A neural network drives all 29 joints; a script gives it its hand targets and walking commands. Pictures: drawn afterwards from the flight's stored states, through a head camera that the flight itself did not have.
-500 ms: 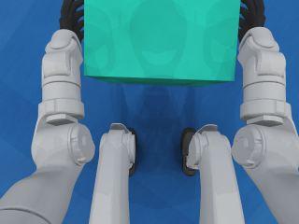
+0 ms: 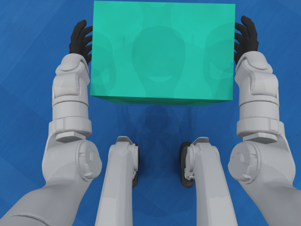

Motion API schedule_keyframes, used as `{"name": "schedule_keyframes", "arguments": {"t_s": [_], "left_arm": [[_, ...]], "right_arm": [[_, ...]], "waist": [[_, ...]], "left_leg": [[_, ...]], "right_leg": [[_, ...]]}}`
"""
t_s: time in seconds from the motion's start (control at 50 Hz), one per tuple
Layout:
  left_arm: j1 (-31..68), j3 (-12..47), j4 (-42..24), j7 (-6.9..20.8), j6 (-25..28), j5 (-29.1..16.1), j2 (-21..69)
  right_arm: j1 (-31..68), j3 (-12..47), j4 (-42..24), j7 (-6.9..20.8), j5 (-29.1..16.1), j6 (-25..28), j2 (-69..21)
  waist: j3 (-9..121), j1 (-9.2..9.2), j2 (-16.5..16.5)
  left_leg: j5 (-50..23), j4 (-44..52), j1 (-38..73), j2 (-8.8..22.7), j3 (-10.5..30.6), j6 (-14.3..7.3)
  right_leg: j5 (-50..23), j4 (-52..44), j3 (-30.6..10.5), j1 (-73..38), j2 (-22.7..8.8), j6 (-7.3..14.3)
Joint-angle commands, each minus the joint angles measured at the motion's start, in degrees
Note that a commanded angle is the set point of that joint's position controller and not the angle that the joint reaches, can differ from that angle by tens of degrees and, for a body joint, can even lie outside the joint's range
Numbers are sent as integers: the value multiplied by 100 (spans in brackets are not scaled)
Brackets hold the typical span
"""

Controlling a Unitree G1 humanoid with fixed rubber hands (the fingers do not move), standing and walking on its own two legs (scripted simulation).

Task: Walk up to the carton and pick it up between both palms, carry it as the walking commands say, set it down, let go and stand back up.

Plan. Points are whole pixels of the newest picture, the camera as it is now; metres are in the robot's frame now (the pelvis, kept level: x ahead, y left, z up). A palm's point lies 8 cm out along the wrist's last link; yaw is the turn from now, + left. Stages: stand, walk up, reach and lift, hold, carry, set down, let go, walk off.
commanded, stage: reach and lift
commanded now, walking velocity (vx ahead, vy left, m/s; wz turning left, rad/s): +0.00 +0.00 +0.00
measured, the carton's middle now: (160, 65) +0.49 +0.02 -0.15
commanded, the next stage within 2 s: none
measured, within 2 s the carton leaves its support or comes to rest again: neither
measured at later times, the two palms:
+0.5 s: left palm (65, 52) +0.47 +0.20 +0.00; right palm (267, 50) +0.47 -0.18 +0.00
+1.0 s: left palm (42, 48) +0.44 +0.20 +0.08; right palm out of the picture +0.45 -0.18 +0.08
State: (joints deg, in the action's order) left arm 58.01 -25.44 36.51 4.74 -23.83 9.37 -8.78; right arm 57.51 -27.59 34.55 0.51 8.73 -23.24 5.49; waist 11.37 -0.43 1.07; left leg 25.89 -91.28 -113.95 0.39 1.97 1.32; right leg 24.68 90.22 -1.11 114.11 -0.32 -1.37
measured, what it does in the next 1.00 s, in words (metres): rises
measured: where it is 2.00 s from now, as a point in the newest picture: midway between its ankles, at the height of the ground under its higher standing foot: (159, 172)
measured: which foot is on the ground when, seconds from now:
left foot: down 0.00-1.00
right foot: down 0.00-1.00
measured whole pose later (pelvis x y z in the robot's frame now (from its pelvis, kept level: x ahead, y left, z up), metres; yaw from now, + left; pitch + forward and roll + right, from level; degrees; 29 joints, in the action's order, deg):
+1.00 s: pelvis +0.03 +0.00 +0.13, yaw +0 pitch +39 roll +0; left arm 39.8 -27.3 27.4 8.0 -25.1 14.6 -0.8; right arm 39.7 -27.5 26.7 3.7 13.8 -24.2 -1.3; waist 13.5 -0.4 0.8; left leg 19.6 -63.1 -82.4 0.7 1.5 1.1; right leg 18.6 62.3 -1.1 82.7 -0.4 -1.0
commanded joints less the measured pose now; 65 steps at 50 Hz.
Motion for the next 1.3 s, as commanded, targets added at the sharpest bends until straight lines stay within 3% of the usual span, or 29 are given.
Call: {"name": "schedule_keyframes", "arguments": {"t_s": [0.0, 0.74, 1.28], "left_arm": [[3409, 2909, -232, 1665, 106, -1060, 5408], [1909, 2988, -576, 1973, 3, -711, 5897], [521, 3159, -1020, 2175, -62, -402, 5923]], "right_arm": [[3314, 3160, 52, 1895, -1005, -9, -5463], [1737, 3292, -236, 2259, -597, -88, -5835], [369, 3503, -663, 2411, -357, -172, -5954]], "waist": [[5769, -97, -133], [5011, -63, -121], [3893, -10, -132]], "left_leg": [[-1419, 1034, 3322, -776, -639, -109], [-1717, 2897, 5199, -800, -473, -165], [-2169, 4559, 6796, -733, -335, -193]], "right_leg": [[-1184, -810, 629, -3515, 870, 93], [-1517, -2746, 453, -5206, 866, 84], [-2187, -4417, 224, -7232, 725, 154]]}}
